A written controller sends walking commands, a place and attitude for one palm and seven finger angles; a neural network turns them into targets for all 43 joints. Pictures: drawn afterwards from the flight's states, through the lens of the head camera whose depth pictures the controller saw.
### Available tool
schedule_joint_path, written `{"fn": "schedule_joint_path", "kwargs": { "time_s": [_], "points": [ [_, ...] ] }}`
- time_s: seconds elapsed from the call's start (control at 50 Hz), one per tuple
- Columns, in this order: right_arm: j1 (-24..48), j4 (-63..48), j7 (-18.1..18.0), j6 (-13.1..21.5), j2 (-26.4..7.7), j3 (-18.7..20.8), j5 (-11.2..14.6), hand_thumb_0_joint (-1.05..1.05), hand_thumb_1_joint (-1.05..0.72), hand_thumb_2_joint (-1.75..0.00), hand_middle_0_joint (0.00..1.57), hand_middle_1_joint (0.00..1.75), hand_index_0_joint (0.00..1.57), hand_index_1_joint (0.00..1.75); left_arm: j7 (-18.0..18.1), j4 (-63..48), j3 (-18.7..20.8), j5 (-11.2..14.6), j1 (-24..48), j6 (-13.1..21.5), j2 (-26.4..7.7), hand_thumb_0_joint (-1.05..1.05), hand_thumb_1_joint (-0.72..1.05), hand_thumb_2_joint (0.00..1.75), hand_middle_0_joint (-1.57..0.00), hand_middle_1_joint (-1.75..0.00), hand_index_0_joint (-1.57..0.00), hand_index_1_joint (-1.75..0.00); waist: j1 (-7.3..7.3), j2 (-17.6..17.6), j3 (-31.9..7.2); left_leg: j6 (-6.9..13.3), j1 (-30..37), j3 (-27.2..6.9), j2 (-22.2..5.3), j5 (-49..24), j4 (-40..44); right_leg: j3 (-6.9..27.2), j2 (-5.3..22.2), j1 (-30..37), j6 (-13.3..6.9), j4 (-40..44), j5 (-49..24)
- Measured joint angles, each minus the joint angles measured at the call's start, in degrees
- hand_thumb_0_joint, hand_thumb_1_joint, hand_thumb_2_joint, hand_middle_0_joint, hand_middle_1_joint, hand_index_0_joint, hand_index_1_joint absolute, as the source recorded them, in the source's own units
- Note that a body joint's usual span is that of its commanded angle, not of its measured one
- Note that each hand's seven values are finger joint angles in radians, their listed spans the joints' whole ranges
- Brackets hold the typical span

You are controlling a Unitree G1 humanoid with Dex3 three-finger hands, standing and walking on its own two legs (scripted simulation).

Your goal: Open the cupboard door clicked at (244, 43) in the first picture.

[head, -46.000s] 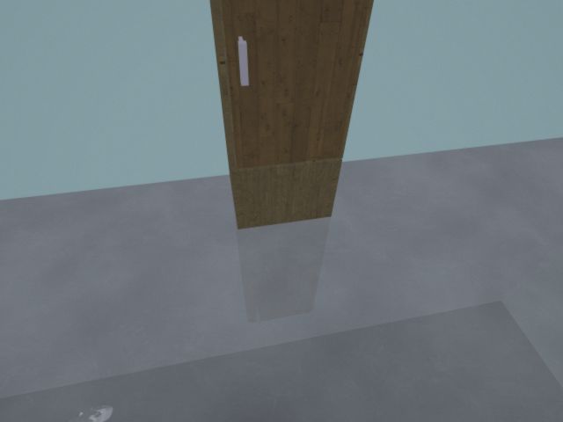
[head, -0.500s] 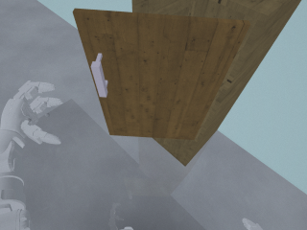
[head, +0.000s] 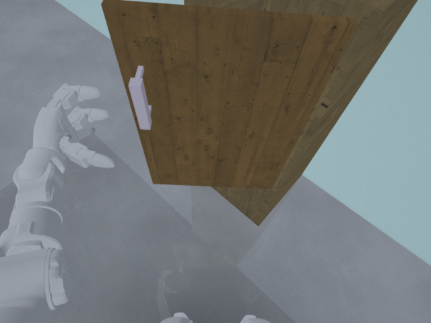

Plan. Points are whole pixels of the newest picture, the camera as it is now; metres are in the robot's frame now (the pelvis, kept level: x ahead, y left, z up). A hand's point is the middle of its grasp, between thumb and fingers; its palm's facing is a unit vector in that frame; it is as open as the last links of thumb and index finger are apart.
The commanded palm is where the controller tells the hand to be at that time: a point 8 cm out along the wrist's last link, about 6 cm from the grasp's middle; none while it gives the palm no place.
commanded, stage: move the hooked fingers beside the handle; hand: left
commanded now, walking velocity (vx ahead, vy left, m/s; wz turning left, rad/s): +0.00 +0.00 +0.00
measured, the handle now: (143, 98) +0.53 +0.15 +0.08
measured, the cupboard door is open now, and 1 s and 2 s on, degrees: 41 41 41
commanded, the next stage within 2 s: slide the fingers in behind the handle in 1.30 s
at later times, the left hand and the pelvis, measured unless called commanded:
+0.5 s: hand (109, 105) +0.51 +0.21 +0.08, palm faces -0.02 -1.00 -0.01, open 14.0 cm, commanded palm +0.48 +0.25 +0.08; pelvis +0.01 -0.01 -0.01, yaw -3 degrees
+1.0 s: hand (111, 115) +0.48 +0.20 +0.08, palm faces -0.01 -1.00 +0.00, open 14.0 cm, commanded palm +0.47 +0.25 +0.08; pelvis +0.01 -0.01 -0.01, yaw -1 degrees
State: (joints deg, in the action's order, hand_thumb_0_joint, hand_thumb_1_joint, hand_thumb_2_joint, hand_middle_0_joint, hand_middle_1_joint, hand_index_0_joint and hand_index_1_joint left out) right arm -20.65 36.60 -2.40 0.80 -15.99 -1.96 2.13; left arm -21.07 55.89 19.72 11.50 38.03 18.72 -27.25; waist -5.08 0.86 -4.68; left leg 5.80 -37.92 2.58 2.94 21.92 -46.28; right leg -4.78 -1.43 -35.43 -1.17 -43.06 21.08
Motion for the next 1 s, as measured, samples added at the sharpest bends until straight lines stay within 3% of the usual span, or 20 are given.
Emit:
{"fn": "schedule_joint_path", "kwargs": {
  "time_s": [0.22, 0.42, 0.56, 0.7, 0.88, 1.0],
  "points": [
    [-1.8, 1.2, -0.1, -1.3, -0.9, -0.5, -0.8, 0.00, -0.91, -0.89, 0.20, 0.30, 0.20, 0.30, 1.1, 10.5, 2.8, -2.5, 9.6, 2.4, -4.9, -0.02, -0.50, 0.30, -0.30, -1.20, -0.30, -1.20, -3.29, -0.4, 0.5, -0.3, -4.8, 0.1, -0.9, 0.7, -2.7, 0.0, -0.8, -4.8, -0.6, -2.4, 0.4],
    [-4.6, 0.3, 0.2, -3.4, -1.7, -0.3, -1.2, 0.00, -0.91, -0.89, 0.20, 0.30, 0.20, 0.30, -0.6, 14.0, 5.4, -3.7, 13.4, 1.6, -9.6, -0.01, -0.49, 0.30, -0.30, -1.20, -0.29, -1.20, -5.23, -0.3, 0.0, -0.7, -8.2, 0.3, -2.2, 2.1, -4.6, 0.2, -2.0, -8.1, -1.0, -3.3, 1.0],
    [-6.0, -1.0, 1.0, -5.0, -1.0, 0.4, -1.1, 0.00, -0.91, -0.89, 0.20, 0.30, 0.20, 0.30, -1.7, 8.1, 6.9, -2.5, 7.6, 1.2, -7.8, -0.01, -0.49, 0.30, -0.30, -1.20, -0.29, -1.20, -4.21, 0.3, -1.0, -0.8, -6.9, 1.0, -2.7, 2.7, -3.5, 1.1, -2.6, -7.0, -1.0, -2.0, 1.1],
    [-4.5, -1.9, 1.3, -5.5, 0.2, 0.3, -0.5, 0.00, -0.91, -0.89, 0.20, 0.30, 0.20, 0.30, -1.2, 4.1, 5.3, -1.4, 3.3, 0.3, -4.8, -0.02, -0.49, 0.30, -0.30, -1.20, -0.29, -1.20, -2.54, 0.5, -1.8, -0.8, -4.3, 0.6, -2.5, 2.9, -2.3, 0.9, -2.5, -4.2, -1.0, -0.6, 1.3],
    [-0.1, -2.2, 1.2, -4.9, 0.3, 0.3, -0.3, 0.00, -0.91, -0.89, 0.20, 0.30, 0.20, 0.30, 0.4, 5.0, 1.7, -1.6, 5.3, 0.7, -2.2, -0.01, -0.50, 0.30, -0.30, -1.20, -0.29, -1.20, -1.24, 0.4, -1.5, -0.8, -4.1, -0.3, -1.7, 2.7, -3.1, -0.1, -1.7, -3.7, -0.9, -1.7, 1.7],
    [1.2, -2.1, 1.0, -4.6, 0.1, -0.2, -0.3, 0.00, -0.91, -0.89, 0.20, 0.30, 0.20, 0.30, 1.9, 8.0, 1.1, -2.5, 8.2, 1.0, -1.9, -0.01, -0.50, 0.30, -0.30, -1.20, -0.30, -1.20, -1.66, -0.1, -1.1, -0.8, -5.0, -0.3, -1.5, 2.4, -4.0, -0.3, -1.5, -4.8, -1.0, -3.0, 1.7]
  ]
}}
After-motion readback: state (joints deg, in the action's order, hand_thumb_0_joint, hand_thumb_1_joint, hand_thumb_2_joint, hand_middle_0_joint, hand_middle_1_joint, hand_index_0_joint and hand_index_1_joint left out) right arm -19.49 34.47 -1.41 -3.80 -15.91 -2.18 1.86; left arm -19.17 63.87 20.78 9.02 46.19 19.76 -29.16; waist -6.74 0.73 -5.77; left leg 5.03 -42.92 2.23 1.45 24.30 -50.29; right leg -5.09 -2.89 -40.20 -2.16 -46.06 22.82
